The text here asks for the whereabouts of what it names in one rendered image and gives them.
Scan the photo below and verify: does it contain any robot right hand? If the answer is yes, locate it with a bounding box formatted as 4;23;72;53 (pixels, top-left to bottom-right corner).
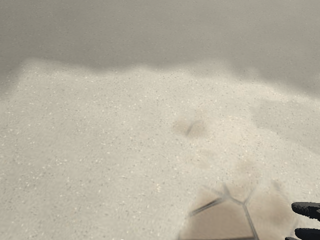
285;202;320;240

